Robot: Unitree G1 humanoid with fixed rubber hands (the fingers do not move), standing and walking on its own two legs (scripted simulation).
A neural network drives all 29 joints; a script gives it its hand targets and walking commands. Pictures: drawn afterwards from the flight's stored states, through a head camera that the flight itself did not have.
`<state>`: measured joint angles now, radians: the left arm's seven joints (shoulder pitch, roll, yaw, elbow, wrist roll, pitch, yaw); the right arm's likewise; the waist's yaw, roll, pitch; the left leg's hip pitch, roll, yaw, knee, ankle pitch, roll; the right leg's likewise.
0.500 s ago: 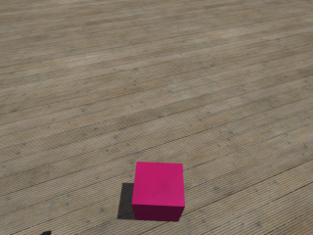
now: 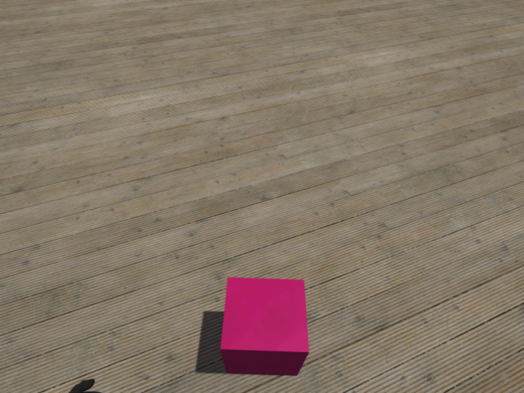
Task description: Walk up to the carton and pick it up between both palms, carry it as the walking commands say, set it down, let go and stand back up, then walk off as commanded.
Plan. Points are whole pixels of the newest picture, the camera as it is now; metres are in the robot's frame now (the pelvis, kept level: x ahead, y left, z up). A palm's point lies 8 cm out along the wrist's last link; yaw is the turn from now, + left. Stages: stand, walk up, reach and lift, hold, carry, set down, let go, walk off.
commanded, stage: walk up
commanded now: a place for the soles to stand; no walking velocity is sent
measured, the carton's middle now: (263, 328) +0.43 -0.01 -0.63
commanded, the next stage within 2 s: none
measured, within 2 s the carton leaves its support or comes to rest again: neither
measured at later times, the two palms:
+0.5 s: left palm out of the picture +0.11 +0.31 -0.11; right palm out of the picture +0.12 -0.31 -0.10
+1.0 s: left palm (55, 390) +0.16 +0.33 -0.10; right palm out of the picture +0.10 -0.30 -0.11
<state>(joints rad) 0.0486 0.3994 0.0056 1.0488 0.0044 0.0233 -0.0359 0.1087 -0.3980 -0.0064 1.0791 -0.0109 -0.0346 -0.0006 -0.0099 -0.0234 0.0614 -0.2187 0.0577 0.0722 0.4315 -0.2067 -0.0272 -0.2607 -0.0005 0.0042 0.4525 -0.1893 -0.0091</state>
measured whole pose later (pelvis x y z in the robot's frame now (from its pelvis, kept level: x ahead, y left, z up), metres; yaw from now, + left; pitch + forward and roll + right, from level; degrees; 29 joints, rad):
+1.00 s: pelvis +0.04 +0.02 +0.00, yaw -4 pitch -1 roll +0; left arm 0.09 0.41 0.00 1.04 0.00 -0.01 0.01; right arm 0.07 -0.38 -0.05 1.06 -0.02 0.02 0.02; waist -0.02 0.00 0.08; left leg -0.11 0.06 0.15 0.43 -0.29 -0.01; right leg -0.19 0.01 0.08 0.45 -0.24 0.01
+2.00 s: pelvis +0.05 +0.03 +0.00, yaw -8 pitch -2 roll +0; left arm 0.10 0.39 0.00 1.02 0.01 -0.01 0.02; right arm 0.09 -0.37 -0.04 1.05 -0.01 0.02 0.01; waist -0.01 -0.01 0.08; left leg -0.06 0.04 0.14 0.41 -0.31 0.00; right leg -0.18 0.00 0.06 0.46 -0.24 0.01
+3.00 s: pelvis -0.04 +0.01 -0.08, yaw -2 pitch +21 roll +0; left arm -0.48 0.35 0.16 0.71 -0.01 0.27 -0.08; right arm -0.39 -0.24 -0.16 0.62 0.07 0.29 -0.02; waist -0.05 -0.01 0.03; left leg -1.00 0.04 0.00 1.03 -0.40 -0.03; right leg -1.03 -0.03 -0.05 1.01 -0.34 -0.01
